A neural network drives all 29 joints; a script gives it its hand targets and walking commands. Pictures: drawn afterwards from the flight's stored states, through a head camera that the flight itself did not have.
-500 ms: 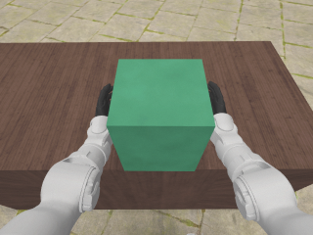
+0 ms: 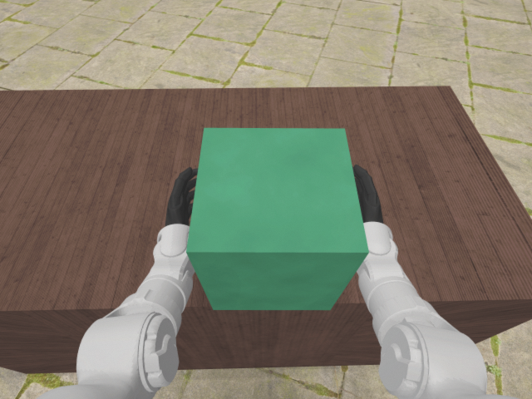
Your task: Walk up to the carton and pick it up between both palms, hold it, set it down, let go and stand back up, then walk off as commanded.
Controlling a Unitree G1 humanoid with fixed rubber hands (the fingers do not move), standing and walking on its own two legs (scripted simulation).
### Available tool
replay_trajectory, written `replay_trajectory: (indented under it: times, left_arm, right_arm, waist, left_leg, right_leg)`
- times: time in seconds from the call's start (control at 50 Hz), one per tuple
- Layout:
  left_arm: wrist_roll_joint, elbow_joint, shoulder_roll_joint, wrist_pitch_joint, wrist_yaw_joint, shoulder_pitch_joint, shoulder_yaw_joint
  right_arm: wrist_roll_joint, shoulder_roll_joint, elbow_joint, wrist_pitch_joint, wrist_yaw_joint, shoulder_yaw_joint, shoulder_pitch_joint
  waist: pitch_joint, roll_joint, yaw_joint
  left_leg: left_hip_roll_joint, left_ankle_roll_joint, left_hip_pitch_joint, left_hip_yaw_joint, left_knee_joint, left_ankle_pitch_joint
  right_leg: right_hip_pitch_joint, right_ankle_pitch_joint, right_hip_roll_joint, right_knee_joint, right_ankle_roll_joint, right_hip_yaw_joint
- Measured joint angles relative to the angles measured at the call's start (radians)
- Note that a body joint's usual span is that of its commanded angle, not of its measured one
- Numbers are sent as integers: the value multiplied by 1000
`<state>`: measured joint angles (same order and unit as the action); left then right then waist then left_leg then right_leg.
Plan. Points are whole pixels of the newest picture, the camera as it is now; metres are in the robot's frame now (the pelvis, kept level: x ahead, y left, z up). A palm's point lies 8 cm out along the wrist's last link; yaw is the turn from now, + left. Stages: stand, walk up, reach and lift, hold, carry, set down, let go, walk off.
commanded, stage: reach and lift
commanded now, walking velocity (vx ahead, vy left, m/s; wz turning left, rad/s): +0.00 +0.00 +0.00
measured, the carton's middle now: (273, 227) +0.38 -0.01 +0.01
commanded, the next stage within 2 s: none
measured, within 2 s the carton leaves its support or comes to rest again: leaves its support in 0.88 s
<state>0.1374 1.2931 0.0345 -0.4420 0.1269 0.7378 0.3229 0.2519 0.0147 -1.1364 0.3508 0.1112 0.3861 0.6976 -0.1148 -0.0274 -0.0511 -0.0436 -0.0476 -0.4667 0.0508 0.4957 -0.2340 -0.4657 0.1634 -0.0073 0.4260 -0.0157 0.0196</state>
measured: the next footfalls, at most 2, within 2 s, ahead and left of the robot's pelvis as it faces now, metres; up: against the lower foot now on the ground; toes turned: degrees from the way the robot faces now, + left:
none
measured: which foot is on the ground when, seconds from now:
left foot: down 0.00-1.00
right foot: down 0.00-1.00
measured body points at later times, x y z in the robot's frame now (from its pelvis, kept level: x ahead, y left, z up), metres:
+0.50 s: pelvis +0.01 +0.00 +0.01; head +0.06 +0.00 +0.46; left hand +0.40 +0.14 +0.02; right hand +0.39 -0.17 +0.03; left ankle +0.00 +0.14 -0.74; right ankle +0.02 -0.13 -0.74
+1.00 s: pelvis +0.01 -0.01 +0.01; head +0.04 +0.01 +0.46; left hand +0.39 +0.14 +0.04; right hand +0.39 -0.16 +0.05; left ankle +0.00 +0.14 -0.74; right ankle +0.02 -0.13 -0.74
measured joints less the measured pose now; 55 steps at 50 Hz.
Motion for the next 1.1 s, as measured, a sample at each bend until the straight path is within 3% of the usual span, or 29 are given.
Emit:
replay_trajectory:
  times: [0.14,0.42,0.76,0.96,1.1]
  left_arm:
    - [39,-21,-28,-8,-15,-38,47]
    - [85,-102,-40,39,-36,-82,74]
    - [122,-182,-70,79,-32,-105,76]
    - [114,-211,-75,28,-10,-134,34]
    - [150,-176,-64,-7,-14,-67,73]
  right_arm:
    - [75,21,53,8,-22,52,-57]
    - [119,43,82,8,-16,69,-80]
    - [102,28,73,36,-14,60,-95]
    - [80,11,42,130,13,19,-110]
    - [115,0,-29,200,26,80,-41]
  waist:
    - [29,11,23]
    - [37,6,19]
    - [52,30,27]
    - [20,35,35]
    - [34,56,34]
  left_leg:
    - [-2,3,86,-14,-68,19]
    - [-5,1,124,-8,-122,36]
    - [-5,0,145,-7,-136,40]
    - [-12,-6,123,2,-117,39]
    - [-7,-7,135,9,-142,68]
  right_leg:
    - [78,-19,1,-61,0,-11]
    - [118,-32,3,-111,2,-3]
    - [144,-40,2,-134,3,0]
    - [137,-50,10,-141,7,9]
    - [144,-66,5,-147,9,16]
